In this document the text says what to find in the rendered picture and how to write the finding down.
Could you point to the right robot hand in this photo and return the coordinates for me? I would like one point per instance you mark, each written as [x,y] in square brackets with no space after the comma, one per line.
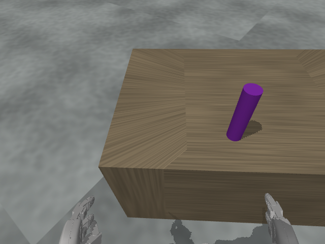
[279,228]

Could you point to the left robot hand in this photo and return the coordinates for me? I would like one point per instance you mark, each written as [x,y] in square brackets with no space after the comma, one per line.
[74,230]

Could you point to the can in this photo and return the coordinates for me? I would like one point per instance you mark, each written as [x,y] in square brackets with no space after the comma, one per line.
[248,100]

